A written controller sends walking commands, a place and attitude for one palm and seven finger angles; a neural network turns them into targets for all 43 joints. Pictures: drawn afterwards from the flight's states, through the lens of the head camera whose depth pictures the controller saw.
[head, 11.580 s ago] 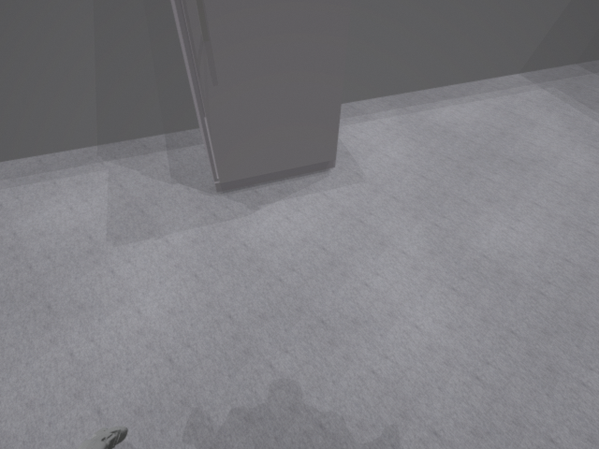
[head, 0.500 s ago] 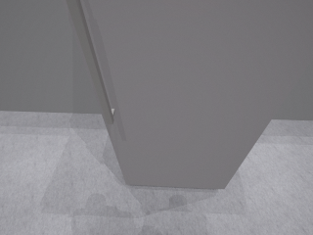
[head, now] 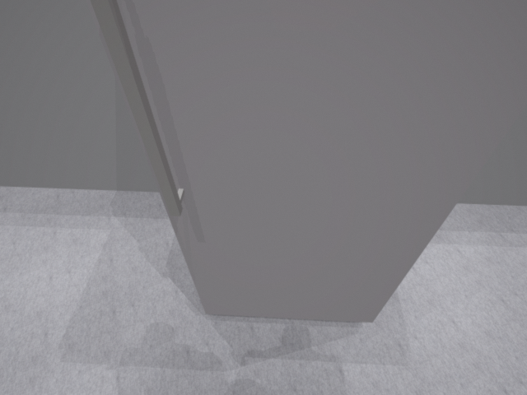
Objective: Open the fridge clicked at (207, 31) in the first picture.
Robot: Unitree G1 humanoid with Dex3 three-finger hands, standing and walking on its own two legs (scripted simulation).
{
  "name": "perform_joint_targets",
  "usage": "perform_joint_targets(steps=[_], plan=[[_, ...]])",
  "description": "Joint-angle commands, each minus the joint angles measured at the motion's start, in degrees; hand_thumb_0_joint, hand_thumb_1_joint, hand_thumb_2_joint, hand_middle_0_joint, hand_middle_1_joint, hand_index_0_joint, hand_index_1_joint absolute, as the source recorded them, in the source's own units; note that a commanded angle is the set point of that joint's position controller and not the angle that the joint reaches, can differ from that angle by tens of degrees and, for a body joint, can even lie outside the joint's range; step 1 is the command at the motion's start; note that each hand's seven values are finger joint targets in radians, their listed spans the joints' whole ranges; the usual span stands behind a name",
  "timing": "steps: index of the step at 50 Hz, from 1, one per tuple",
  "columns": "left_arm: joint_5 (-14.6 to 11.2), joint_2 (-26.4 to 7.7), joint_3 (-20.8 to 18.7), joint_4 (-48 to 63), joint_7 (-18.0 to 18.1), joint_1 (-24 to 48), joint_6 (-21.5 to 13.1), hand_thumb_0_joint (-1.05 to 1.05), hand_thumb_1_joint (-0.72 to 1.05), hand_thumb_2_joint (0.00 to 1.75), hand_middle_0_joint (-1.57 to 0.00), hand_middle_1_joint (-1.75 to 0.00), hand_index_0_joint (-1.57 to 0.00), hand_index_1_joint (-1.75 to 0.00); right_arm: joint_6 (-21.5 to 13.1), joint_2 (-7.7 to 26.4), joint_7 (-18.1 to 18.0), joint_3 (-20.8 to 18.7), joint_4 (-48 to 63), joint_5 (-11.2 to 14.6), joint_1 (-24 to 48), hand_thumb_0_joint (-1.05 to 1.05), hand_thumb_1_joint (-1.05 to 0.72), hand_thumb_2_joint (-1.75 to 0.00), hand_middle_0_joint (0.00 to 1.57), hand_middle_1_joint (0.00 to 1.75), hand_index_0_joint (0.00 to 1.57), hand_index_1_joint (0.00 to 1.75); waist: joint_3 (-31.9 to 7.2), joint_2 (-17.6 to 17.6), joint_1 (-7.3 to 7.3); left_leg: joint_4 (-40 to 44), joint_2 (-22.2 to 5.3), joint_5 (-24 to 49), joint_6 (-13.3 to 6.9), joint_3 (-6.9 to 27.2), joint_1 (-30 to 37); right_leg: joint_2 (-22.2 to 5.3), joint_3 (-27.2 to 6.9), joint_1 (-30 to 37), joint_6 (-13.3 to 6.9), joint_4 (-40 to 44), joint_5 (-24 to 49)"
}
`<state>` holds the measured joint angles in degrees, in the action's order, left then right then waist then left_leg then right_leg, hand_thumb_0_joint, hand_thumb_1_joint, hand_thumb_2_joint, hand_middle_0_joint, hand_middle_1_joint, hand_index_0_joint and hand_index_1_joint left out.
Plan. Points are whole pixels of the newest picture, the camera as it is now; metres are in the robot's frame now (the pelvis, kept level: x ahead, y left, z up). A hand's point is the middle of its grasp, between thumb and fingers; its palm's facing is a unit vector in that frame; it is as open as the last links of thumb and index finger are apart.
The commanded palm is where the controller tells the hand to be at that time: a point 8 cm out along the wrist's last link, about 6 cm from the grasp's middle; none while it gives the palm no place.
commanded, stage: look again from close up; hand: left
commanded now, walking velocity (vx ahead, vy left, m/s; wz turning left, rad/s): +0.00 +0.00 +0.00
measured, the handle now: (148, 109) +0.46 +0.20 +0.21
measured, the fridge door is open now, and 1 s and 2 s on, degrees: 0 0 0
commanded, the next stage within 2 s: raise the hand to about handle height in 0.28 s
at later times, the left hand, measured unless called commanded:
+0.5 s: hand out of the picture +0.11 +0.19 -0.09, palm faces +0.25 -0.94 -0.22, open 7.3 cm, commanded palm +0.09 +0.23 -0.06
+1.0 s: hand (100, 378) +0.14 +0.22 +0.03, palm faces +0.13 -0.99 -0.07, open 9.8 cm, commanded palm +0.12 +0.27 +0.02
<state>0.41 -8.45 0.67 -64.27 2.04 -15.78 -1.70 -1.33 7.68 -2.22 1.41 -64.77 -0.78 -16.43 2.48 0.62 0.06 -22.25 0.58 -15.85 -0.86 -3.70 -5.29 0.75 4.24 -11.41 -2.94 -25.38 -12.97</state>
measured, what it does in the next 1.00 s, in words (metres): lowers itself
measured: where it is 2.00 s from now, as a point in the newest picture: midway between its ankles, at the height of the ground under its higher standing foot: outside the picture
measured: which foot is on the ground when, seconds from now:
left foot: down 0.00-1.00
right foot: down 0.00-1.00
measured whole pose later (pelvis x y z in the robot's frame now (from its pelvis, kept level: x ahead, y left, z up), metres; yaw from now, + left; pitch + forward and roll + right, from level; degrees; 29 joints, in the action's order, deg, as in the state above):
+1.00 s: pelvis -0.04 +0.01 -0.06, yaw +4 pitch +6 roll -2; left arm -15.1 -13.3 -8.3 5.1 -13.4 -24.5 -30.6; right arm -14.9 14.1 -2.5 2.0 -31.1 1.2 -10.5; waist -3.2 0.2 -3.2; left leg -56.0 0.3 -27.8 -1.6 1.3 -34.4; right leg -1.0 9.5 -35.4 -3.0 -51.4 -22.2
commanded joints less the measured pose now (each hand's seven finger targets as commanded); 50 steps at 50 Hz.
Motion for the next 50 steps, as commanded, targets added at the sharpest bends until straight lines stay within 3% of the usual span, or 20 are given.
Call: perform_joint_targets(steps=[1,18,19,20,21,22,23,24,25,27,29,30,31,34,36,38,40,45,48,50], plan=[[0.11,-4.87,-1.02,1.47,0.23,-4.08,-0.43,0.00,0.90,0.90,-0.20,-0.30,-0.20,-0.30,-0.76,4.74,-0.16,-1.06,0.82,0.03,-4.67,0.00,-0.90,-0.90,0.20,0.30,0.20,0.30,1.22,-0.78,-0.17,4.18,-6.71,10.19,-1.00,5.28,-4.73,-7.57,-8.26,3.82,-0.76,3.86,13.86],[0.02,-5.86,-1.35,1.87,0.14,-3.64,-0.47,0.00,0.90,0.90,-0.20,-0.30,-0.20,-0.30,-0.57,5.08,-0.05,-1.12,0.52,0.02,-4.95,0.00,-0.90,-0.90,0.20,0.30,0.20,0.30,1.24,-0.45,-0.20,4.44,-6.35,7.28,-0.52,4.87,-5.01,-7.85,-9.19,3.87,-1.00,5.65,10.64],[0.65,-7.20,-1.61,-0.71,2.47,-9.70,-1.53,0.00,0.90,0.90,-0.20,-0.30,-0.20,-0.30,-1.10,6.92,0.55,-1.84,3.94,0.77,2.25,0.00,-0.90,-0.90,0.20,0.30,0.20,0.30,0.64,-4.96,-3.27,-8.99,-6.63,6.24,0.79,1.00,-9.10,-11.50,-11.47,4.80,3.48,3.14,41.89],[-12.52,-20.28,-6.83,84.71,1.17,34.37,-14.44,0.00,0.88,0.89,-0.20,-0.32,-0.20,-0.32,-9.60,17.89,-2.40,-2.65,25.05,3.43,1.35,0.00,-0.90,-0.90,0.20,0.30,0.20,0.30,-27.18,6.72,4.46,-0.49,0.20,11.37,-0.94,3.70,3.06,-6.34,-10.38,10.06,1.61,-0.22,24.37],[-9.54,-24.59,-11.69,82.26,4.02,27.15,-13.12,0.00,0.85,0.88,-0.20,-0.33,-0.20,-0.33,-13.56,12.45,-3.81,-0.54,23.48,3.79,8.20,0.00,-0.90,-0.90,0.20,0.30,0.20,0.30,-19.25,14.72,0.97,-1.00,-0.57,11.53,-0.62,0.78,2.89,-3.57,-10.47,7.10,0.68,-0.28,12.87],[-8.31,-13.48,-4.53,71.01,5.09,11.53,-10.41,0.00,0.83,0.87,-0.21,-0.34,-0.21,-0.34,-15.32,13.41,-3.74,-1.59,22.17,2.14,5.82,0.00,-0.90,-0.90,0.20,0.30,0.20,0.30,-20.03,14.73,0.80,0.10,-0.46,10.33,-0.38,1.99,-0.93,-2.94,-6.57,6.98,-0.08,-1.00,5.95],[-8.98,-0.97,0.75,56.34,5.32,-4.88,-4.82,0.00,0.81,0.86,-0.21,-0.36,-0.21,-0.36,-15.76,10.01,-3.35,-1.61,20.56,3.67,5.05,0.00,-0.90,-0.90,0.20,0.30,0.20,0.30,-10.09,6.63,1.26,0.27,-1.61,8.29,-0.50,4.04,-5.98,-2.29,-5.20,1.52,0.49,0.42,4.11],[-12.19,-1.67,-0.31,65.65,4.26,0.35,-5.35,0.00,0.78,0.85,-0.21,-0.37,-0.21,-0.37,-16.54,12.33,-3.25,-1.89,24.20,4.62,6.03,0.00,-0.90,-0.90,0.20,0.30,0.20,0.30,-5.17,2.50,1.19,-0.53,-1.53,4.43,-0.87,5.65,-7.75,-2.60,-4.39,-1.87,1.40,0.70,0.62],[-12.35,-5.84,-3.01,68.67,3.05,2.71,-8.49,0.00,0.76,0.84,-0.21,-0.39,-0.21,-0.39,-17.50,14.04,-3.37,-2.85,25.95,4.28,6.59,0.00,-0.90,-0.90,0.20,0.30,0.20,0.30,-4.61,-2.92,2.16,-2.90,-1.37,1.24,-1.06,4.93,-8.58,-2.77,-4.53,-5.58,2.14,1.97,-4.92],[-11.97,-6.61,-6.36,61.14,0.13,0.52,-14.51,0.00,0.71,0.82,-0.21,-0.42,-0.21,-0.42,-18.46,14.23,-2.91,-4.17,28.20,2.65,5.56,0.00,-0.90,-0.90,0.20,0.30,0.20,0.30,-1.19,-14.19,2.43,-8.19,-0.10,-1.78,-0.99,4.48,-15.73,-3.02,-4.90,-11.84,2.96,1.69,-13.64],[-14.38,-1.66,-7.18,49.66,-5.92,-14.56,-20.75,0.00,0.67,0.80,-0.22,-0.45,-0.22,-0.45,-18.48,13.85,-1.57,-4.96,31.06,1.94,7.17,0.00,-0.90,-0.90,0.20,0.30,0.20,0.30,2.27,-23.12,-1.24,-13.37,0.31,-4.43,0.11,4.50,-26.56,-3.40,-6.17,-15.23,3.36,-2.10,-18.37],[-16.05,-1.12,-7.61,50.29,-9.75,-19.27,-24.80,0.00,0.64,0.79,-0.22,-0.47,-0.22,-0.47,-18.38,13.95,-0.57,-5.33,33.19,1.75,8.13,0.00,-0.90,-0.90,0.20,0.30,0.20,0.30,1.07,-23.03,-2.53,-15.65,0.94,-4.98,0.61,4.02,-29.36,-3.79,-7.27,-14.33,3.46,-3.95,-16.85],[-17.03,-2.84,-10.58,49.19,-13.96,-24.68,-27.48,0.00,0.62,0.78,-0.22,-0.48,-0.22,-0.48,-17.83,14.51,1.09,-6.19,35.33,1.95,8.49,0.00,-0.90,-0.90,0.20,0.30,0.20,0.30,-1.37,-15.96,-4.28,-16.92,1.76,-3.03,1.11,3.07,-28.01,-3.82,-7.14,-11.44,2.29,-6.94,-10.26],[-16.44,-9.28,-14.58,52.15,-22.41,-22.88,-29.20,0.00,0.55,0.75,-0.22,-0.53,-0.22,-0.53,-16.32,15.32,2.53,-6.36,41.12,2.75,11.57,0.00,-0.90,-0.90,0.20,0.30,0.20,0.30,-8.75,-4.89,-4.37,-21.49,2.99,-1.16,0.87,0.65,-30.58,-5.25,-8.71,-8.88,1.52,-11.57,-0.50],[-16.64,-13.58,-17.90,59.55,-22.10,-18.31,-25.62,0.00,0.50,0.73,-0.23,-0.55,-0.23,-0.55,-14.20,15.16,2.08,-6.24,43.69,2.96,12.08,0.00,-0.90,-0.90,0.20,0.30,0.20,0.30,-10.69,-1.73,-5.28,-21.92,3.06,-1.95,0.25,0.21,-32.39,-4.85,-9.31,-10.15,1.68,-12.18,-4.39],[-18.01,-12.46,-17.40,70.48,-19.88,-11.01,-24.81,0.00,0.46,0.71,-0.23,-0.58,-0.23,-0.58,-13.41,13.83,1.02,-5.69,46.88,3.06,12.02,0.00,-0.90,-0.90,0.20,0.30,0.20,0.30,-13.34,-0.47,-3.84,-21.94,2.60,-3.04,-0.36,0.34,-31.97,-4.18,-9.57,-11.23,1.80,-12.13,-9.59],[-17.96,-13.26,-18.46,81.26,-15.50,-2.58,-27.83,0.00,0.41,0.69,-0.24,-0.62,-0.24,-0.62,-13.93,12.30,0.28,-5.55,46.61,2.53,9.05,0.00,-0.90,-0.90,0.20,0.30,0.20,0.30,-16.14,5.59,-2.13,-22.82,1.60,-1.81,-0.59,1.54,-28.75,-3.37,-9.41,-12.87,1.56,-13.31,-9.55],[-14.71,-9.27,-8.05,90.27,-13.18,3.19,-36.03,0.00,0.29,0.64,-0.24,-0.69,-0.24,-0.69,-16.22,13.05,-0.20,-3.60,41.73,1.81,5.13,0.00,-0.90,-0.90,0.20,0.30,0.20,0.30,-16.36,10.07,3.15,-23.81,-0.72,0.63,-0.95,5.79,-21.92,-0.69,-3.17,-21.60,0.66,-18.36,-4.28],[-14.56,-10.39,-4.85,82.86,-18.41,6.20,-32.28,0.00,0.22,0.61,-0.25,-0.74,-0.25,-0.74,-17.41,14.70,-1.16,-2.58,40.31,2.69,5.44,0.00,-0.90,-0.90,0.20,0.30,0.20,0.30,-11.61,6.44,5.36,-22.60,-1.20,-5.02,-1.10,7.79,-24.52,-0.58,-2.53,-22.70,1.21,-16.81,-8.38],[-14.36,-13.09,-7.27,74.49,-21.35,4.00,-25.69,0.00,0.18,0.59,-0.25,-0.76,-0.25,-0.76,-17.15,15.27,-2.00,-2.43,40.52,3.63,5.50,0.00,-0.90,-0.90,0.20,0.30,0.20,0.30,-9.37,0.11,4.32,-20.42,-0.95,-9.51,-1.16,8.34,-28.41,-0.78,-3.20,-20.29,1.54,-14.13,-12.91]])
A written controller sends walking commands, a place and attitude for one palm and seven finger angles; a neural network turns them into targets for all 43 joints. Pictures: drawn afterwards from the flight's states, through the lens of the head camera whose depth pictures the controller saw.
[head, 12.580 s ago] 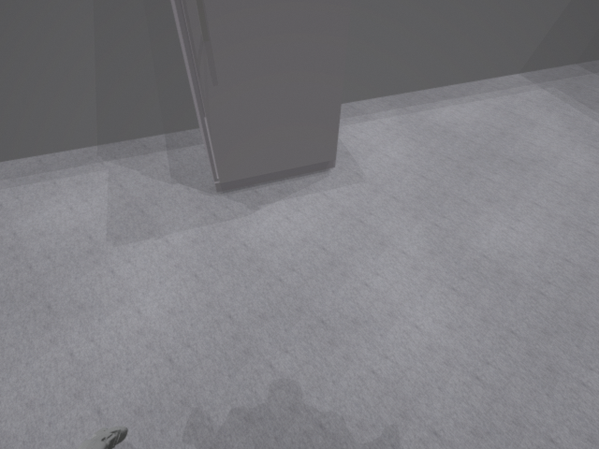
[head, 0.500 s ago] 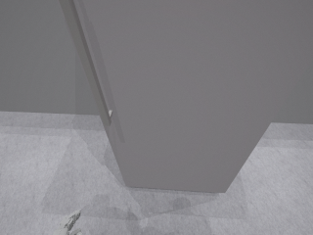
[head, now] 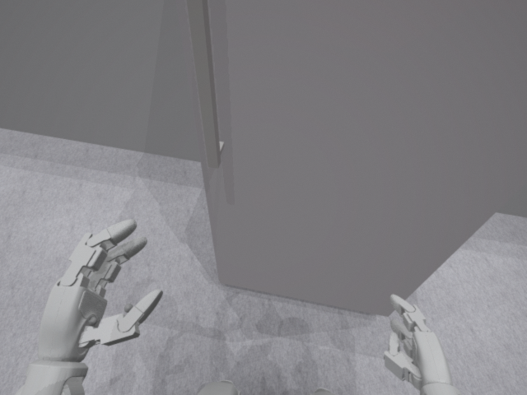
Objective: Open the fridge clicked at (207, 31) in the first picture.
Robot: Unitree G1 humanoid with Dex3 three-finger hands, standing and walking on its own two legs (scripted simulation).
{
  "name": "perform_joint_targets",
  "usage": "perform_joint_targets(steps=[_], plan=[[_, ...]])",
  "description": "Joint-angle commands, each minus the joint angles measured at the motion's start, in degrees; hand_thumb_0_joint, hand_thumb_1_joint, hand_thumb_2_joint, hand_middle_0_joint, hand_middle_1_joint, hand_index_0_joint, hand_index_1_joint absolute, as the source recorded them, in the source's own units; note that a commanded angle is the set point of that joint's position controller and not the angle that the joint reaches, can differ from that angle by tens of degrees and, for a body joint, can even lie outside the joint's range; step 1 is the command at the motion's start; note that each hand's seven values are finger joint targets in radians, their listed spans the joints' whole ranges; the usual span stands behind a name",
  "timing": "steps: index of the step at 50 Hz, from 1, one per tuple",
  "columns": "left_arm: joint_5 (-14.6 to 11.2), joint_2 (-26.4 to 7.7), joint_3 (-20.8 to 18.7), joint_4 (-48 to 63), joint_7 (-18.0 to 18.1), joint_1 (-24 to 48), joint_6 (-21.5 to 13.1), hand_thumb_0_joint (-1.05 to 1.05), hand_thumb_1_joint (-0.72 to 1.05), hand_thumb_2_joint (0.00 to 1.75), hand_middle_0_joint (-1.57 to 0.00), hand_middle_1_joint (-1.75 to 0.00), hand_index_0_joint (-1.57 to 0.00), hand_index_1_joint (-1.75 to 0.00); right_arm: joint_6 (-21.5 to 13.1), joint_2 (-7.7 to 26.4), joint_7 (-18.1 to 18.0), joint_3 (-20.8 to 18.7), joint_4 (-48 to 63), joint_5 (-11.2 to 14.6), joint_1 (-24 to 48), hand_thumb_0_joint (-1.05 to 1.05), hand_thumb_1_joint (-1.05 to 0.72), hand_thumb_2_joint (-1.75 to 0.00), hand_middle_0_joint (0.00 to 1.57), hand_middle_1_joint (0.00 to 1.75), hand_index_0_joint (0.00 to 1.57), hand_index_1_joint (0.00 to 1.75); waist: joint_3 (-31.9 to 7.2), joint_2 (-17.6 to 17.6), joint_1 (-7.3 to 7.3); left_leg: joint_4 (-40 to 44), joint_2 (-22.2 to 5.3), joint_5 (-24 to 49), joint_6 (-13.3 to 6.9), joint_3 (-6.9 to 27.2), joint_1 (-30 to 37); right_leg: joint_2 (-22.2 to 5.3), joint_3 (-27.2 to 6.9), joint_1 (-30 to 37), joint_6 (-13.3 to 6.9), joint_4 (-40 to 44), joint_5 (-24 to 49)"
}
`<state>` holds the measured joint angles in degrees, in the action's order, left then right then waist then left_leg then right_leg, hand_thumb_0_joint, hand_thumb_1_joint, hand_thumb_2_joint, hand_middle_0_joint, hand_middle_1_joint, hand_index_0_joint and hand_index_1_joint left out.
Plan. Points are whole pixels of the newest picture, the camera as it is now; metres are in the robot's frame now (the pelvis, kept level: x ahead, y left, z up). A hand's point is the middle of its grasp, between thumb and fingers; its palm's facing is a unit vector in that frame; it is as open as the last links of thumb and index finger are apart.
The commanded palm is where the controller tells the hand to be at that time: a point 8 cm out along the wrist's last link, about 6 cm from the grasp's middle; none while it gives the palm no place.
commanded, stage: raise the hand to about handle height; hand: left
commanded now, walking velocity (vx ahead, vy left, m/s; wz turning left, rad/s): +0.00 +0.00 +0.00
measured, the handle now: (206, 42) +0.51 +0.16 +0.26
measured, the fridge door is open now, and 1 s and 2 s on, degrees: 0 0 0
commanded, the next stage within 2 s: move the hooked fingers beside the handle in 1.48 s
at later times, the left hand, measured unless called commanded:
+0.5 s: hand (112, 233) +0.27 +0.23 +0.12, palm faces -0.07 -0.99 -0.09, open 12.8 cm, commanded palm +0.24 +0.30 +0.15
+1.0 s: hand (53, 143) +0.31 +0.28 +0.23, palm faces +0.04 -0.99 -0.10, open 14.0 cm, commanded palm +0.28 +0.32 +0.22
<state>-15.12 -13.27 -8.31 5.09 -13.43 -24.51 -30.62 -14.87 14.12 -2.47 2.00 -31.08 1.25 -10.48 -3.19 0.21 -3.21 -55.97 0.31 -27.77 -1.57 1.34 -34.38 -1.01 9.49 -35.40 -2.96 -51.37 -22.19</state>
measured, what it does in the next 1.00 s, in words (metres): stands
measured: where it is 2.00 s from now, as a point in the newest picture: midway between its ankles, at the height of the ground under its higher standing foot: outside the picture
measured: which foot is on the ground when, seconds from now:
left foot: down 0.00-1.00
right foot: down 0.00-1.00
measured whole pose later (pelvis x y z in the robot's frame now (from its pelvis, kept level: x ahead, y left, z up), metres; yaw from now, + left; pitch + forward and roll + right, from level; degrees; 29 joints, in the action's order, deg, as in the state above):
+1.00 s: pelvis +0.03 +0.00 +0.05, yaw -1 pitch -1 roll -1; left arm -20.5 -27.5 -27.1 -9.0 -26.8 6.8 3.0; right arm -13.9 14.7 -6.1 5.9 -36.2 4.2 -13.2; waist -1.3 2.8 -3.3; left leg -31.1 0.8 -19.1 -1.8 -0.5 -10.7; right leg 0.0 7.2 -13.2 -2.0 -28.7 -14.2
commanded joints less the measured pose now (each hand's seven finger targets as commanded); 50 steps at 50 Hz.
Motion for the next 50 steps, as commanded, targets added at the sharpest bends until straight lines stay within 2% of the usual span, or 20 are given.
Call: perform_joint_targets(steps=[1,5,6,8,11,13,15,17,20,22,26,27,33,36,37,40,42,44,47,50], plan=[[1.00,-10.61,-1.64,-1.50,-7.17,10.16,7.83,0.00,0.15,0.58,-0.25,-0.78,-0.25,-0.78,-3.15,8.98,-2.12,-2.95,6.55,2.09,0.01,0.00,-0.90,-0.90,0.20,0.30,0.20,0.30,-2.14,-0.78,6.01,14.47,-0.62,2.15,-0.34,3.10,-0.40,0.91,-8.59,5.15,1.41,13.23,-4.49],[-4.00,-13.44,-11.38,3.71,-6.74,7.12,19.72,0.00,0.06,0.54,-0.26,-0.84,-0.26,-0.84,-2.12,7.23,-2.93,-2.41,10.20,2.40,3.72,0.00,-0.90,-0.90,0.20,0.30,0.20,0.30,-11.96,-3.00,-0.06,18.02,0.03,9.69,0.18,2.21,3.25,-0.31,-6.87,15.95,2.07,13.94,1.80],[-5.48,-14.86,-15.13,4.70,-5.34,5.86,20.67,0.00,0.04,0.53,-0.26,-0.86,-0.26,-0.86,-2.07,6.54,-2.80,-2.05,9.92,2.00,4.46,0.00,-0.90,-0.90,0.20,0.30,0.20,0.30,-13.07,-2.50,-1.61,18.33,-0.07,13.06,0.55,2.36,4.11,0.04,-6.24,18.52,1.69,13.09,5.10],[-7.37,-14.13,-17.48,12.14,-2.23,6.31,19.36,0.00,-0.01,0.51,-0.27,-0.88,-0.27,-0.88,-2.68,5.25,-2.14,-1.76,9.63,1.65,3.50,0.00,-0.90,-0.90,0.20,0.30,0.20,0.30,-14.52,0.92,-2.08,18.99,-0.49,19.95,1.57,2.00,7.00,0.41,-4.97,19.92,1.41,12.04,12.53],[-6.09,-12.55,-15.59,16.64,0.30,7.18,15.31,0.00,-0.08,0.48,-0.27,-0.93,-0.27,-0.93,-4.30,5.27,-1.06,-1.90,8.00,0.71,1.41,0.00,-0.90,-0.90,0.20,0.30,0.20,0.30,-11.95,2.57,-1.18,19.43,-1.15,26.78,2.79,1.75,9.47,1.18,-4.52,18.41,0.92,11.61,17.51],[-4.04,-10.35,-11.29,14.83,-0.44,9.09,13.81,0.00,-0.13,0.46,-0.27,-0.96,-0.27,-0.96,-5.01,6.20,-0.60,-2.33,6.57,0.98,-0.18,0.00,-0.90,-0.90,0.20,0.30,0.20,0.30,-9.29,4.87,1.44,19.29,-1.39,25.99,2.62,1.16,10.90,1.23,-4.80,15.06,1.27,12.41,16.81],[-2.74,-8.90,-7.85,12.28,-2.28,11.42,14.04,0.00,-0.17,0.44,-0.28,-0.99,-0.28,-0.99,-5.75,7.31,-0.76,-2.49,5.60,1.36,-0.93,0.00,-0.90,-0.90,0.20,0.30,0.20,0.30,-6.63,6.03,3.21,19.64,-1.61,22.20,2.35,1.70,11.32,1.13,-4.63,12.25,1.45,13.36,13.16],[-2.66,-10.56,-7.45,9.96,-4.97,15.43,16.09,0.00,-0.22,0.42,-0.28,-1.02,-0.28,-1.02,-6.07,8.50,-1.70,-2.75,5.16,1.90,-1.27,0.00,-0.90,-0.90,0.20,0.30,0.20,0.30,-5.64,3.72,3.98,20.55,-1.63,19.06,1.66,2.19,11.64,1.08,-5.11,12.79,1.51,14.95,11.25],[-3.12,-16.41,-12.15,8.94,-6.78,20.04,19.31,0.00,-0.29,0.39,-0.29,-1.07,-0.29,-1.07,-6.41,9.06,-3.36,-2.69,5.15,2.28,-0.65,0.00,-0.90,-0.90,0.20,0.30,0.20,0.30,-7.40,2.50,2.83,22.54,-1.38,15.62,0.92,2.93,12.90,0.53,-5.52,15.63,1.65,17.08,8.49],[-3.86,-20.77,-16.77,12.08,-6.79,23.26,19.80,0.00,-0.34,0.37,-0.29,-1.10,-0.29,-1.10,-6.25,8.81,-3.79,-2.29,5.36,2.07,0.34,0.00,-0.90,-0.90,0.20,0.30,0.20,0.30,-10.98,5.17,1.30,23.39,-1.14,20.53,1.21,2.98,15.93,0.51,-5.47,19.72,1.19,17.19,12.44],[-6.01,-22.14,-20.66,13.56,-5.45,24.35,19.19,0.00,-0.43,0.33,-0.29,-1.15,-0.29,-1.15,-6.53,7.68,-3.46,-1.40,4.97,1.63,0.47,0.00,-0.90,-0.90,0.20,0.30,0.20,0.30,-11.91,7.61,-0.33,24.32,-1.41,31.56,2.90,3.15,20.52,1.08,-4.78,23.46,0.86,17.74,20.38],[-6.48,-19.92,-19.34,11.87,-5.81,24.48,19.67,0.00,-0.45,0.32,-0.30,-1.17,-0.30,-1.17,-6.47,7.38,-3.33,-1.13,4.72,1.80,0.61,0.00,-0.90,-0.90,0.20,0.30,0.20,0.30,-9.97,8.10,0.13,24.74,-1.61,33.40,3.15,3.14,21.35,1.14,-4.56,22.73,0.97,18.15,21.62],[-5.67,-18.41,-15.76,-0.44,-10.37,28.69,29.03,0.00,-0.50,0.30,-0.30,-1.20,-0.30,-1.20,-4.78,8.74,-3.35,-1.09,4.18,2.92,1.01,0.00,-0.90,-0.90,0.20,0.30,0.20,0.30,-1.70,4.13,1.33,27.33,-1.55,27.58,2.23,2.45,19.47,1.06,-4.68,20.91,1.33,21.41,20.09],[-5.14,-23.33,-18.90,-0.04,-11.73,33.50,32.49,0.00,-0.50,0.30,-0.30,-1.20,-0.30,-1.20,-3.55,8.91,-3.74,-0.70,5.42,2.88,2.39,0.00,-0.90,-0.90,0.20,0.30,0.20,0.30,-4.14,2.34,0.69,27.73,-0.98,24.35,0.87,2.14,19.84,0.92,-5.71,23.41,1.21,22.79,18.75],[-5.25,-25.25,-20.61,2.58,-11.92,36.26,32.39,0.00,-0.50,0.30,-0.30,-1.20,-0.30,-1.20,-3.27,8.64,-3.74,-0.63,5.97,2.87,2.97,0.00,-0.90,-0.90,0.20,0.30,0.20,0.30,-7.71,2.79,0.59,27.79,-0.76,25.86,0.81,2.16,21.30,0.78,-5.86,25.31,1.20,22.73,20.11],[-6.19,-29.16,-24.64,8.08,-11.45,41.57,29.50,0.00,-0.50,0.30,-0.30,-1.20,-0.30,-1.20,-3.48,7.43,-3.83,-0.06,6.53,2.36,3.91,0.00,-0.90,-0.90,0.20,0.30,0.20,0.30,-13.20,4.37,0.04,27.98,-0.62,28.47,1.01,2.44,25.14,0.94,-6.03,28.17,1.23,22.99,21.95],[-6.84,-30.02,-25.67,8.34,-11.25,43.44,27.61,0.00,-0.50,0.30,-0.30,-1.20,-0.30,-1.20,-3.46,7.12,-3.82,0.45,5.75,2.22,4.09,0.00,-0.90,-0.90,0.20,0.30,0.20,0.30,-13.26,5.73,0.14,28.46,-0.57,29.45,1.03,2.07,25.77,1.16,-6.25,29.63,1.06,23.78,23.37],[-7.01,-28.92,-25.17,2.91,-11.45,43.38,27.56,0.00,-0.50,0.30,-0.30,-1.20,-0.30,-1.20,-3.45,7.20,-4.01,0.55,4.52,2.49,3.70,0.00,-0.90,-0.90,0.20,0.30,0.20,0.30,-9.40,6.53,0.54,29.18,-0.59,27.82,1.01,1.91,25.13,1.16,-5.99,27.84,1.02,24.69,22.35],[-6.25,-27.85,-22.82,-6.91,-13.25,45.13,31.42,0.00,-0.50,0.30,-0.30,-1.20,-0.30,-1.20,-2.48,8.22,-4.23,0.41,3.24,3.27,3.54,0.00,-0.90,-0.90,0.20,0.30,0.20,0.30,-2.22,5.76,1.41,30.53,-0.66,22.77,0.48,1.48,22.36,0.70,-6.51,24.86,0.97,26.67,18.48],[-5.11,-27.54,-20.31,-11.97,-15.01,45.75,36.09,0.00,-0.50,0.30,-0.30,-1.20,-0.30,-1.20,-1.91,9.07,-4.29,0.17,4.08,3.74,3.61,0.00,-0.90,-0.90,0.20,0.30,0.20,0.30,-1.50,4.35,1.55,30.81,-0.55,20.25,0.08,1.81,20.70,-0.02,-6.94,24.04,1.16,26.95,15.63]])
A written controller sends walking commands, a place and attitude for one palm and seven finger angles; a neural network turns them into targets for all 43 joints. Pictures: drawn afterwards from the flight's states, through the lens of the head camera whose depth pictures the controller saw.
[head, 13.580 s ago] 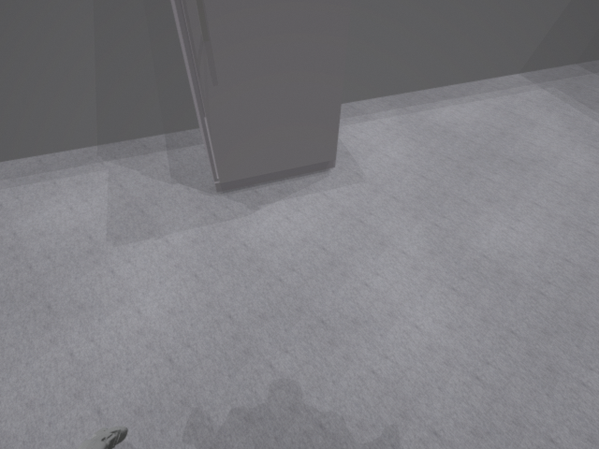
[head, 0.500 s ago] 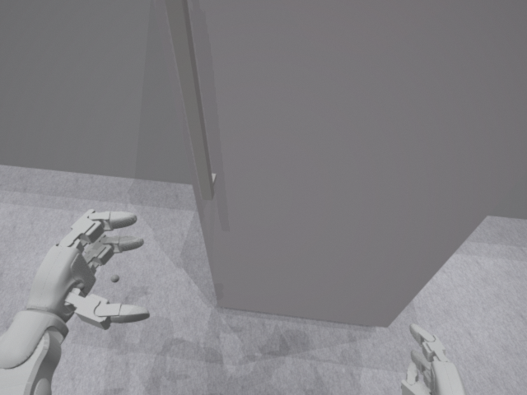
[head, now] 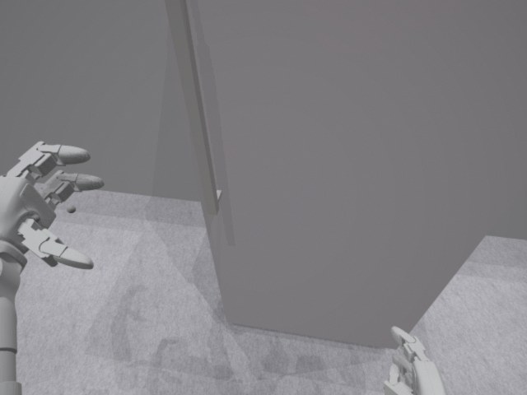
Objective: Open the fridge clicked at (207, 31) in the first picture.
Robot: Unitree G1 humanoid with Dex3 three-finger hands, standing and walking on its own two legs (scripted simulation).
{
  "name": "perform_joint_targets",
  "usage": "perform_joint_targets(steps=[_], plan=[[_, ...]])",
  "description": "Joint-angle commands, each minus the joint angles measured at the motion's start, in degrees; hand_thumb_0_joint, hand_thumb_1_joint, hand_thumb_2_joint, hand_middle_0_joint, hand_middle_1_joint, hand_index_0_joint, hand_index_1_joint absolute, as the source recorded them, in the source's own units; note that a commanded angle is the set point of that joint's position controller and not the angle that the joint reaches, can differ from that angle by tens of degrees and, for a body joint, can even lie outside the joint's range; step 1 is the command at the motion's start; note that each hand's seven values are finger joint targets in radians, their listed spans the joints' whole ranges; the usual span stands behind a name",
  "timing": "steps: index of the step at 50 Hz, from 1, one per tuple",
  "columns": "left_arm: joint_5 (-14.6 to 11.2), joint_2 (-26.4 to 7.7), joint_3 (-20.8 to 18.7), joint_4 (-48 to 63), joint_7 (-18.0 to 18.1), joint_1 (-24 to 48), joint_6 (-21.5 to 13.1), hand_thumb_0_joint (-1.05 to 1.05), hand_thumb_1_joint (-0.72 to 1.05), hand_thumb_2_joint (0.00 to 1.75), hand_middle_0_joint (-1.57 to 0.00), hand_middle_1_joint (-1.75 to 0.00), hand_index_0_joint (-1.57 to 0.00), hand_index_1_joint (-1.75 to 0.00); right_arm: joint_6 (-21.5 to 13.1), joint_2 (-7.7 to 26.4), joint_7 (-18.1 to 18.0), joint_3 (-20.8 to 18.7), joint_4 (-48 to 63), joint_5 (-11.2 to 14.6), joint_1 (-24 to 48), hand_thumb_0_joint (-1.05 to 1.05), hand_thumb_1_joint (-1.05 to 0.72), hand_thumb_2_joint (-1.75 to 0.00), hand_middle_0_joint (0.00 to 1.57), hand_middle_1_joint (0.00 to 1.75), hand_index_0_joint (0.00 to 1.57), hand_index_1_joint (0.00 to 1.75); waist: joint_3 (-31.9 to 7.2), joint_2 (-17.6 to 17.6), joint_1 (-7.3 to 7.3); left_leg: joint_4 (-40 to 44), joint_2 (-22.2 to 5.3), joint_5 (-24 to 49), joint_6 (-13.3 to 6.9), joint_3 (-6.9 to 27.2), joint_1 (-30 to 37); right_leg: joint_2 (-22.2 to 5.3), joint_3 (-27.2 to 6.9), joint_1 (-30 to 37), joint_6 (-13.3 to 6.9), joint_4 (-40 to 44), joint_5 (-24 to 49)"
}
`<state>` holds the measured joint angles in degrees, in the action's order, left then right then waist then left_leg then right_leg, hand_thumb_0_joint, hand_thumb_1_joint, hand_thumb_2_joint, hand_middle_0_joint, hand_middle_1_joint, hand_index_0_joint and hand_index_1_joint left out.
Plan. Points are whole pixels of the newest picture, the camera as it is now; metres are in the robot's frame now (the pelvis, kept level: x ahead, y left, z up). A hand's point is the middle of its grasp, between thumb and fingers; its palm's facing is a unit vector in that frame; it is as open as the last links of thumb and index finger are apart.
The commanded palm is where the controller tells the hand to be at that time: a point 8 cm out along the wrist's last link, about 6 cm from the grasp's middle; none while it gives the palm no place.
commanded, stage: raise the hand to about handle height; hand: left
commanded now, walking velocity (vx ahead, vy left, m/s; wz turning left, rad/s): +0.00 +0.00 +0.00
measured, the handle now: (200, 111) +0.48 +0.16 +0.21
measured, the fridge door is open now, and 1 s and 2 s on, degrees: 0 0 0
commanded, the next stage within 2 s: move the hooked fingers beside the handle in 0.48 s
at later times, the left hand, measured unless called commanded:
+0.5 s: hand (98, 221) +0.28 +0.25 +0.16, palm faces +0.02 -1.00 -0.10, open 14.0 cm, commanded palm +0.24 +0.31 +0.17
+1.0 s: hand (120, 195) +0.32 +0.24 +0.17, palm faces +0.00 -1.00 -0.06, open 14.0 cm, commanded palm +0.28 +0.29 +0.16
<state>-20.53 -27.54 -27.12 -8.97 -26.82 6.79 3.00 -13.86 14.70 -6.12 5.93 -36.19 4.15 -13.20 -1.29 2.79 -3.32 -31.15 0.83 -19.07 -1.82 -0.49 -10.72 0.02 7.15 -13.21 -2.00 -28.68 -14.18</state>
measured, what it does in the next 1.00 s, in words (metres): stands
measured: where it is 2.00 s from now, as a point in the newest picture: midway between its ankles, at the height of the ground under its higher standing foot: outside the picture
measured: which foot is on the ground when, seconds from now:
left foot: down 0.00-1.00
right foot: down 0.00-1.00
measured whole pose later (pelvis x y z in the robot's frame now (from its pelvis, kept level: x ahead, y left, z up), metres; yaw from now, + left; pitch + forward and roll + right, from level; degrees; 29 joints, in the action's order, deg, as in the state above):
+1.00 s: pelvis -0.01 +0.00 +0.00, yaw -1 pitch +0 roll +0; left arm -17.2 -26.0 -23.4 -18.3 -24.4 14.7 4.0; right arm -13.0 15.3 -6.4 4.8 -35.7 4.4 -13.5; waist -0.9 2.6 -0.7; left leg -30.0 0.9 -17.9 -1.5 -1.7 -11.9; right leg 0.0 5.8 -15.7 -2.4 -29.5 -13.6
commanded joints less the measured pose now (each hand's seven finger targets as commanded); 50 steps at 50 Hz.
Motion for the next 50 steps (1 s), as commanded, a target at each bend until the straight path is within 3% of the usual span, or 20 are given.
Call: perform_joint_targets(steps=[1,3,5,6,8,10,11,14,16,17,20,24,26,32,35,38,42,46,49,50], plan=[[0.29,-12.45,-0.70,1.89,-2.40,13.22,3.44,0.00,-0.50,0.30,-0.30,-1.20,-0.30,-1.20,-2.67,8.55,-0.36,-3.86,9.87,0.89,6.51,0.00,-0.90,-0.90,0.20,0.30,0.20,0.30,-4.20,-0.60,1.17,5.58,-1.30,12.74,0.24,3.67,-2.64,-1.12,-4.86,2.78,0.07,3.86,8.82],[0.11,-13.42,-1.27,5.51,-3.19,13.31,3.70,0.00,-0.50,0.30,-0.30,-1.20,-0.30,-1.20,-2.40,8.50,0.07,-4.12,11.25,0.92,7.22,0.00,-0.90,-0.90,0.20,0.30,0.20,0.30,-8.83,-0.36,0.87,4.54,-0.96,13.62,0.08,3.37,-1.84,-1.40,-5.52,4.23,0.33,2.99,9.92],[-0.49,-15.60,-4.05,11.65,-2.69,13.93,1.65,0.00,-0.50,0.30,-0.30,-1.20,-0.30,-1.20,-2.67,8.05,0.50,-4.17,12.39,0.61,7.97,0.00,-0.90,-0.90,0.20,0.30,0.20,0.30,-13.93,-0.24,0.20,3.90,-0.68,15.34,-0.02,3.34,-0.25,-1.27,-5.55,6.74,0.42,2.28,11.27],[-1.05,-17.21,-5.84,13.39,-2.20,12.92,0.31,0.00,-0.50,0.30,-0.30,-1.20,-0.30,-1.20,-2.71,7.76,0.77,-3.99,12.46,0.20,8.13,0.00,-0.90,-0.90,0.20,0.30,0.20,0.30,-14.41,-1.28,-0.27,3.64,-0.80,16.37,0.05,3.21,-0.32,-1.10,-5.81,7.80,0.35,2.18,12.23],[-1.98,-18.95,-9.56,16.26,-0.49,12.51,-2.48,0.00,-0.50,0.30,-0.30,-1.20,-0.30,-1.20,-3.21,7.33,0.85,-4.13,12.51,-0.06,8.12,0.00,-0.90,-0.90,0.20,0.30,0.20,0.30,-15.76,0.23,-0.90,4.07,-0.62,17.06,0.03,2.94,-0.19,-1.02,-5.82,9.26,0.37,2.20,13.14],[-2.01,-18.54,-10.44,16.15,1.14,11.82,-4.08,0.00,-0.50,0.30,-0.30,-1.20,-0.30,-1.20,-3.61,7.15,0.67,-4.31,11.77,-0.02,7.61,0.00,-0.90,-0.90,0.20,0.30,0.20,0.30,-13.84,1.51,-0.79,4.61,-0.74,16.62,0.11,2.53,-0.17,-0.82,-5.23,8.04,0.47,2.59,12.83],[-1.80,-19.97,-11.64,14.83,1.85,11.02,-3.94,0.00,-0.50,0.30,-0.30,-1.20,-0.30,-1.20,-3.42,7.41,0.73,-4.30,11.21,-0.27,7.23,0.00,-0.90,-0.90,0.20,0.30,0.20,0.30,-12.37,1.25,-1.23,4.59,-0.79,16.67,0.02,2.32,-1.09,-0.88,-5.63,8.45,0.40,2.99,12.99],[-0.46,-15.59,-7.50,9.95,2.39,12.56,-1.70,0.00,-0.50,0.30,-0.30,-1.20,-0.30,-1.20,-3.20,7.55,0.20,-4.41,10.23,0.38,7.17,0.00,-0.90,-0.90,0.20,0.30,0.20,0.30,-5.78,5.06,0.47,5.15,-0.89,12.76,0.10,1.63,-2.38,-1.53,-6.34,3.98,0.46,4.14,9.58],[0.35,-13.28,-3.71,9.25,1.90,13.97,0.07,0.00,-0.50,0.30,-0.30,-1.20,-0.30,-1.20,-2.96,7.79,-0.04,-4.46,10.32,0.68,7.15,0.00,-0.90,-0.90,0.20,0.30,0.20,0.30,-4.14,4.82,1.04,5.08,-1.22,12.10,0.11,1.77,-2.18,-1.86,-6.91,3.21,0.48,4.56,8.73],[0.71,-13.20,-2.88,9.42,1.40,15.03,0.62,0.00,-0.50,0.30,-0.30,-1.20,-0.30,-1.20,-2.93,7.95,-0.19,-4.54,10.40,0.76,6.95,0.00,-0.90,-0.90,0.20,0.30,0.20,0.30,-5.26,4.14,1.63,5.08,-1.17,11.79,-0.07,1.78,-1.63,-1.78,-6.91,3.16,0.72,4.50,8.65],[1.01,-14.04,-2.33,12.11,0.48,16.17,0.53,0.00,-0.50,0.30,-0.30,-1.20,-0.30,-1.20,-3.25,8.02,-0.62,-4.52,11.30,0.77,7.10,0.00,-0.90,-0.90,0.20,0.30,0.20,0.30,-9.77,1.27,1.53,4.66,-0.93,11.77,-0.50,2.34,-0.72,-1.48,-6.53,4.78,1.08,3.93,7.89],[-0.75,-16.76,-6.75,13.42,0.11,14.20,-2.07,0.00,-0.50,0.30,-0.30,-1.20,-0.30,-1.20,-3.50,7.60,-0.52,-4.38,11.21,0.32,7.51,0.00,-0.90,-0.90,0.20,0.30,0.20,0.30,-12.77,-0.81,0.53,4.24,-0.74,13.37,-0.49,2.48,-0.53,-1.39,-6.87,7.43,1.19,3.54,10.15],[-1.13,-18.30,-8.83,11.84,0.48,12.35,-2.64,0.00,-0.50,0.30,-0.30,-1.20,-0.30,-1.20,-3.46,7.69,-0.31,-4.40,10.58,0.14,7.37,0.00,-0.90,-0.90,0.20,0.30,0.20,0.30,-11.45,-0.77,-0.23,4.24,-0.80,14.09,-0.39,2.22,-1.24,-1.43,-6.87,7.89,1.07,3.64,11.03],[0.16,-14.65,-4.17,6.71,0.55,15.74,0.02,0.00,-0.50,0.30,-0.30,-1.20,-0.30,-1.20,-2.93,8.05,-0.37,-4.21,9.99,0.76,7.29,0.00,-0.90,-0.90,0.20,0.30,0.20,0.30,-5.43,2.63,1.44,4.90,-1.02,11.53,-0.05,2.11,-2.49,-1.64,-6.55,2.82,0.86,4.22,8.19],[0.94,-12.88,-0.34,7.78,0.54,21.43,-0.33,0.00,-0.50,0.30,-0.30,-1.20,-0.30,-1.20,-3.26,7.86,-0.92,-4.15,10.29,0.92,6.94,0.00,-0.90,-0.90,0.20,0.30,0.20,0.30,-7.10,2.76,2.74,5.02,-0.96,9.01,-0.24,2.86,-1.05,-1.30,-6.06,1.21,0.86,4.32,4.35],[1.21,-13.94,0.06,9.12,0.85,26.53,-2.29,0.00,-0.50,0.30,-0.30,-1.20,-0.30,-1.20,-3.29,7.83,-1.31,-4.13,9.86,0.80,6.76,0.00,-0.90,-0.90,0.20,0.30,0.20,0.30,-9.74,2.53,3.18,4.84,-0.97,9.49,-0.37,3.13,0.19,-1.14,-6.22,2.31,0.79,4.15,4.67],[1.35,-15.39,-2.17,6.47,2.22,26.14,-4.04,0.00,-0.50,0.30,-0.30,-1.20,-0.30,-1.20,-3.43,7.79,-1.35,-4.12,9.07,0.34,5.99,0.00,-0.90,-0.90,0.20,0.30,0.20,0.30,-11.95,1.46,2.23,5.37,-0.97,11.81,-0.11,3.43,0.68,-0.98,-5.56,4.01,0.47,3.51,7.52],[2.27,-15.92,-3.30,0.27,3.05,22.98,-2.34,0.00,-0.50,0.30,-0.30,-1.20,-0.30,-1.20,-2.81,8.18,-0.83,-4.28,8.83,0.34,5.69,0.00,-0.90,-0.90,0.20,0.30,0.20,0.30,-9.45,0.85,0.88,5.86,-1.06,13.25,0.21,3.13,-1.78,-1.37,-5.00,4.41,0.10,3.03,9.22],[2.47,-14.03,-2.07,1.79,2.99,22.21,-1.31,0.00,-0.50,0.30,-0.30,-1.20,-0.30,-1.20,-2.61,7.88,-0.29,-4.33,10.30,0.32,6.09,0.00,-0.90,-0.90,0.20,0.30,0.20,0.30,-12.10,2.93,0.51,5.61,-0.90,16.06,0.31,2.65,-0.94,-1.60,-4.94,5.20,0.03,1.99,12.73],[2.59,-14.66,-2.54,1.71,3.14,22.96,-1.34,0.00,-0.50,0.30,-0.30,-1.20,-0.30,-1.20,-2.53,8.00,-0.27,-4.40,10.14,0.37,5.77,0.00,-0.90,-0.90,0.20,0.30,0.20,0.30,-11.72,1.77,0.81,5.59,-1.08,16.58,0.38,2.82,-0.88,-1.46,-4.59,4.84,0.04,1.91,13.18]])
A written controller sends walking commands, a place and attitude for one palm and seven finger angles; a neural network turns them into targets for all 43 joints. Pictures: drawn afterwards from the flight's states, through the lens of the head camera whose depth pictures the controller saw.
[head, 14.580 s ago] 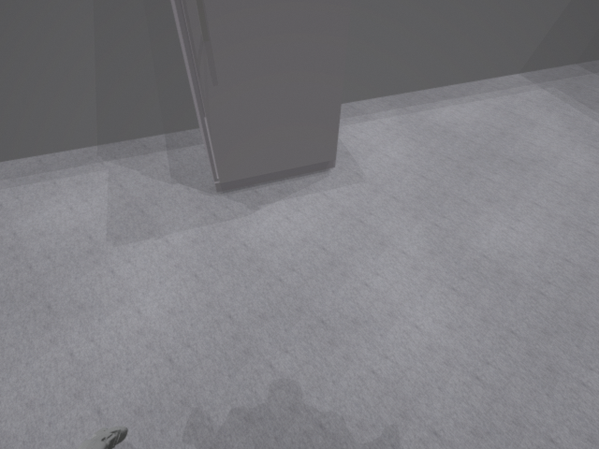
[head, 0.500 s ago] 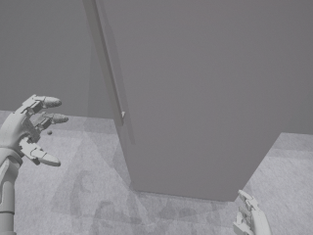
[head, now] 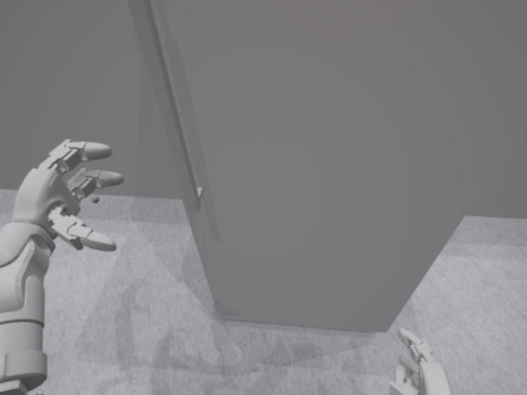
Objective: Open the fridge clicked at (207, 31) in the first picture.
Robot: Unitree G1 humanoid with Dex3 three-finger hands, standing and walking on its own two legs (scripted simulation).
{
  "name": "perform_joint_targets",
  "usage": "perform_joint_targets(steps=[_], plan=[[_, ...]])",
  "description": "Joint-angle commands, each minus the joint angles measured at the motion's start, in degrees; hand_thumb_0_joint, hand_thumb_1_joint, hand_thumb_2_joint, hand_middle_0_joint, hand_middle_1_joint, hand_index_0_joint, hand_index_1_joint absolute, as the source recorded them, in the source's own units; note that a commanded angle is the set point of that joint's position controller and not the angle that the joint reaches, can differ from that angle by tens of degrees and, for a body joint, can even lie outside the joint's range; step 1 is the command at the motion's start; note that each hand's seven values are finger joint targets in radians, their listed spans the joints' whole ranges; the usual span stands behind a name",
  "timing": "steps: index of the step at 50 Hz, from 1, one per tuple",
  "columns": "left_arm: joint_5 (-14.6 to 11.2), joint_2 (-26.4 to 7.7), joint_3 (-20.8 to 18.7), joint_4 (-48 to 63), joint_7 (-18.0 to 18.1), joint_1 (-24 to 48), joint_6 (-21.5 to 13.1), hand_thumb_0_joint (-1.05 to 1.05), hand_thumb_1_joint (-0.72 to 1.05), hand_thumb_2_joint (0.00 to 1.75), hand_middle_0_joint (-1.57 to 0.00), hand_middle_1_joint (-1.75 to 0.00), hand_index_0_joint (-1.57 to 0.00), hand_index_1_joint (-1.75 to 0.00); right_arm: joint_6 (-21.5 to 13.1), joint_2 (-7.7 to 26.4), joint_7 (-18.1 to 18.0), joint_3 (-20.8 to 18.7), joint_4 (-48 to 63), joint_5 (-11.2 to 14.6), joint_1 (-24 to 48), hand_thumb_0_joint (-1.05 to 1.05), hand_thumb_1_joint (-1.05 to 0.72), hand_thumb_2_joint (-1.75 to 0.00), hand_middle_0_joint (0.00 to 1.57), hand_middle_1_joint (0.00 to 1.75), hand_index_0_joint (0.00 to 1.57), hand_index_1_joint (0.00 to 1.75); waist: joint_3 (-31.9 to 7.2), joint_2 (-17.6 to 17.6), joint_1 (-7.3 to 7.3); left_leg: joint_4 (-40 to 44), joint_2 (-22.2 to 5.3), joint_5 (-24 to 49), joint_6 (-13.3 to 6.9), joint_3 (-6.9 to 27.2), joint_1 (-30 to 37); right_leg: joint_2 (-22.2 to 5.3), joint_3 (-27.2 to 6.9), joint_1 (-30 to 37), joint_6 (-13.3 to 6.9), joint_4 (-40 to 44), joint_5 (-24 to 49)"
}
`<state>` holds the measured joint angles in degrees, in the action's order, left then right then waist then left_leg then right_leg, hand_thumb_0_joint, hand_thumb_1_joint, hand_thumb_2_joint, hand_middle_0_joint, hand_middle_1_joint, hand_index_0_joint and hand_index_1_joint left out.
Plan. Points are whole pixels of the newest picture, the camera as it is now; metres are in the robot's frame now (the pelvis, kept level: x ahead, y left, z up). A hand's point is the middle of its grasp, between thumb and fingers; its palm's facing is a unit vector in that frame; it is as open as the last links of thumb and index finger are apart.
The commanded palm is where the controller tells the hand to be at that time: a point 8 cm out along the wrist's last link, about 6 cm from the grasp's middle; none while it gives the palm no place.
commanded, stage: move the hooked fingers beside the handle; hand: left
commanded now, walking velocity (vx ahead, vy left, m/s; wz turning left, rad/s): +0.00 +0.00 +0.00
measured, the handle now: (173, 108) +0.48 +0.18 +0.21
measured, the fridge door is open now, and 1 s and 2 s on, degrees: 0 0 0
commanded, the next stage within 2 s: none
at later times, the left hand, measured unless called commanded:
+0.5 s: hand (114, 182) +0.36 +0.25 +0.16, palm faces +0.01 -1.00 -0.04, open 14.0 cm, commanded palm +0.34 +0.30 +0.16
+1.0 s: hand (131, 164) +0.41 +0.24 +0.15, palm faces -0.01 -1.00 -0.03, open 14.0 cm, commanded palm +0.38 +0.30 +0.15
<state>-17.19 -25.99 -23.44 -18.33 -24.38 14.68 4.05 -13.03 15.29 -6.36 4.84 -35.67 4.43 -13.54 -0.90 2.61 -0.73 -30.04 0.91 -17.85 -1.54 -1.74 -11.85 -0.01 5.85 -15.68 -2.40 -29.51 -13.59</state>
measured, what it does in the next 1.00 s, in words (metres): stands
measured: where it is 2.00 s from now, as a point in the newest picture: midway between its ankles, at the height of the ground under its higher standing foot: outside the picture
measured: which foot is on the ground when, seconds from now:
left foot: down 0.00-1.00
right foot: down 0.00-1.00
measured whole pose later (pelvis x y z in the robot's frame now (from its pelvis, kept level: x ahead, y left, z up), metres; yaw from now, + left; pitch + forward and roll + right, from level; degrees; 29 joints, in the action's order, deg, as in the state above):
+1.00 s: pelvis +0.02 +0.00 +0.00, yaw -1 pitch +4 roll +0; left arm -13.8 -28.1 -22.2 -38.0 -23.4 29.9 -0.2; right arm -7.5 16.7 -5.3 3.2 -36.0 4.3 -18.2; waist -2.5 1.8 1.9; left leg -30.4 0.5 -18.9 -1.6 -2.4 -15.7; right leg 0.5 5.1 -19.8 -2.4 -29.9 -14.3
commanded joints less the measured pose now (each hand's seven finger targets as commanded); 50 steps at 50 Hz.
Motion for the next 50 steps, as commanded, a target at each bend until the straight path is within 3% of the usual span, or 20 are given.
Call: perform_joint_targets(steps=[1,7,10,14,20,21,22,25,26,27,31,35,36,37,38,44,46,47,49,50], plan=[[-1.01,-16.77,-6.71,11.05,0.49,14.05,-2.47,0.00,-0.50,0.30,-0.30,-1.20,-0.30,-1.20,-3.17,7.59,0.26,-3.46,9.82,-0.10,5.76,0.00,-0.90,-0.90,0.20,0.30,0.20,0.30,-12.81,-0.78,-2.12,4.19,-1.29,16.54,-0.10,3.86,-0.07,-1.29,-3.48,8.82,0.52,2.59,13.98],[-1.60,-16.71,-6.96,13.01,0.42,17.54,-4.57,0.00,-0.50,0.30,-0.30,-1.20,-0.30,-1.20,-2.83,7.58,0.07,-3.77,9.47,0.05,5.12,0.00,-0.90,-0.90,0.20,0.30,0.20,0.30,-13.29,0.74,-0.97,3.92,-1.27,15.95,-0.25,3.29,1.21,-0.93,-3.99,7.39,0.72,2.85,13.91],[-0.91,-13.66,-3.16,12.33,0.65,21.02,-4.72,0.00,-0.50,0.30,-0.30,-1.20,-0.30,-1.20,-2.88,7.51,-0.47,-3.76,8.77,0.24,4.73,0.00,-0.90,-0.90,0.20,0.30,0.20,0.30,-11.67,3.12,0.43,4.15,-1.23,14.05,-0.14,3.66,2.12,-0.99,-3.65,4.40,0.70,3.32,11.36],[-0.14,-14.02,-2.03,9.97,0.98,24.42,-4.17,0.00,-0.50,0.30,-0.30,-1.20,-0.30,-1.20,-2.40,7.85,-0.93,-3.84,8.13,0.28,3.82,0.00,-0.90,-0.90,0.20,0.30,0.20,0.30,-11.60,2.44,1.09,4.13,-1.26,13.07,-0.24,3.86,2.14,-1.04,-3.68,3.85,0.71,3.65,10.32],[0.21,-16.11,-3.53,5.42,1.67,27.49,-5.32,0.00,-0.50,0.30,-0.30,-1.20,-0.30,-1.20,-1.64,7.92,-0.99,-3.59,7.87,0.08,3.39,0.00,-0.90,-0.90,0.20,0.30,0.20,0.30,-14.24,-0.25,0.60,4.09,-1.13,14.48,-0.25,4.07,1.38,-1.10,-3.84,6.11,0.65,3.08,12.21],[0.39,-17.76,-4.77,3.82,1.69,26.19,-5.25,0.00,-0.50,0.30,-0.30,-1.20,-0.30,-1.20,-1.29,8.13,-0.87,-3.71,7.74,-0.08,3.05,0.00,-0.90,-0.90,0.20,0.30,0.20,0.30,-14.37,-1.15,0.01,3.85,-1.28,15.36,-0.39,3.74,0.73,-1.10,-4.14,7.08,0.59,2.97,13.23],[0.44,-16.84,-3.65,4.05,1.54,28.55,-5.52,0.00,-0.50,0.30,-0.30,-1.20,-0.30,-1.20,-1.11,7.94,-0.82,-3.55,7.76,0.09,3.12,0.00,-0.90,-0.90,0.20,0.30,0.20,0.30,-14.28,0.75,0.65,4.04,-1.16,15.77,-0.29,3.47,0.96,-1.19,-4.19,6.90,0.58,2.92,14.09],[1.00,-16.05,-2.98,1.59,1.65,28.14,-5.63,0.00,-0.50,0.30,-0.30,-1.20,-0.30,-1.20,-0.83,7.86,-0.51,-3.59,8.04,0.07,2.58,0.00,-0.90,-0.90,0.20,0.30,0.20,0.30,-14.44,3.37,0.36,3.76,-1.10,16.43,0.01,3.49,0.95,-1.34,-4.02,6.02,0.32,2.52,14.51],[1.14,-16.36,-2.87,1.55,1.60,28.22,-5.66,0.00,-0.50,0.30,-0.30,-1.20,-0.30,-1.20,-0.62,8.12,-0.26,-3.69,8.13,-0.06,2.13,0.00,-0.90,-0.90,0.20,0.30,0.20,0.30,-14.92,0.72,0.25,3.53,-1.31,18.02,-0.15,3.45,0.94,-1.27,-3.98,7.01,0.30,2.28,16.20],[1.16,-16.40,-3.26,0.25,1.42,27.44,-5.34,0.00,-0.50,0.30,-0.30,-1.20,-0.30,-1.20,-0.47,8.11,-0.18,-3.76,8.27,0.05,2.13,0.00,-0.90,-0.90,0.20,0.30,0.20,0.30,-14.69,1.36,0.14,3.52,-1.32,18.31,-0.17,3.28,0.53,-1.24,-4.09,6.81,0.35,2.15,16.80],[1.24,-17.47,-3.36,-1.68,1.17,29.74,-5.26,0.00,-0.50,0.30,-0.30,-1.20,-0.30,-1.20,0.40,8.73,0.04,-4.10,8.15,0.03,0.83,0.00,-0.90,-0.90,0.20,0.30,0.20,0.30,-14.88,-1.75,0.67,3.09,-1.47,17.43,-0.46,3.11,-0.65,-1.21,-4.34,6.57,0.53,2.11,16.71],[1.71,-18.13,-3.22,-2.09,1.39,34.76,-6.87,0.00,-0.50,0.30,-0.30,-1.20,-0.30,-1.20,0.86,8.68,-0.11,-4.22,7.77,0.08,-0.30,0.00,-0.90,-0.90,0.20,0.30,0.20,0.30,-16.37,1.22,1.66,2.85,-1.17,17.24,-0.44,3.01,-0.23,-1.15,-4.60,6.36,0.48,1.98,16.62],[1.82,-18.26,-2.64,-0.88,1.41,36.11,-7.48,0.00,-0.50,0.30,-0.30,-1.20,-0.30,-1.20,1.06,8.75,0.02,-4.29,7.79,-0.11,-0.58,0.00,-0.90,-0.90,0.20,0.30,0.20,0.30,-17.46,0.86,1.66,2.57,-1.33,18.63,-0.53,3.02,0.32,-1.14,-4.67,7.02,0.43,1.73,17.72],[2.05,-19.49,-3.88,-0.39,1.60,36.27,-7.93,0.00,-0.50,0.30,-0.30,-1.20,-0.30,-1.20,1.11,8.64,0.06,-4.37,7.86,-0.11,-0.79,0.00,-0.90,-0.90,0.20,0.30,0.20,0.30,-18.75,2.92,1.34,2.63,-1.22,19.33,-0.44,3.09,0.90,-1.04,-4.79,7.43,0.34,1.59,18.09],[1.93,-18.17,-2.85,-0.73,1.54,36.56,-8.28,0.00,-0.50,0.30,-0.30,-1.20,-0.30,-1.20,1.07,8.51,0.13,-4.29,7.88,-0.18,-0.94,0.00,-0.90,-0.90,0.20,0.30,0.20,0.30,-19.08,2.68,1.62,2.43,-1.16,19.79,-0.52,3.05,1.27,-1.05,-4.85,7.60,0.41,1.52,18.87],[1.77,-18.64,-3.82,-8.02,0.97,33.77,-7.51,0.00,-0.50,0.30,-0.30,-1.20,-0.30,-1.20,2.11,9.26,0.32,-4.75,6.77,-0.01,-2.79,0.00,-0.90,-0.90,0.20,0.30,0.20,0.30,-16.92,-0.49,1.70,2.45,-1.28,19.20,-0.63,2.61,-1.32,-1.00,-4.61,6.84,0.63,1.47,19.53],[2.14,-18.40,-2.80,-8.67,0.91,35.05,-7.23,0.00,-0.50,0.30,-0.30,-1.20,-0.30,-1.20,2.55,9.50,0.57,-4.80,6.84,0.02,-2.95,0.00,-0.90,-0.90,0.20,0.30,0.20,0.30,-16.10,-0.45,1.77,2.37,-1.41,19.16,-0.64,2.58,-1.69,-1.14,-4.52,6.28,0.44,1.38,19.31],[2.32,-18.01,-2.25,-7.60,0.89,36.77,-7.41,0.00,-0.50,0.30,-0.30,-1.20,-0.30,-1.20,2.60,9.32,0.69,-4.73,7.12,0.03,-2.69,0.00,-0.90,-0.90,0.20,0.30,0.20,0.30,-16.39,1.60,1.97,2.50,-1.28,19.42,-0.58,2.57,-1.21,-1.03,-4.68,5.96,0.39,1.37,19.36],[2.61,-18.54,-2.54,-9.28,1.25,36.81,-7.60,0.00,-0.50,0.30,-0.30,-1.20,-0.30,-1.20,2.79,9.48,0.76,-4.77,7.35,-0.07,-3.23,0.00,-0.90,-0.90,0.20,0.30,0.20,0.30,-16.37,0.31,1.97,2.42,-1.29,18.12,-0.61,2.86,-1.95,-0.93,-4.62,5.39,0.37,1.36,17.82],[2.75,-20.28,-4.02,-9.62,1.62,37.95,-8.07,0.00,-0.50,0.30,-0.30,-1.20,-0.30,-1.20,2.98,9.53,0.68,-4.95,6.93,-0.08,-3.55,0.00,-0.90,-0.90,0.20,0.30,0.20,0.30,-16.60,0.68,2.17,2.23,-1.31,17.81,-0.64,2.61,-2.16,-0.92,-4.82,5.42,0.45,1.44,17.82]])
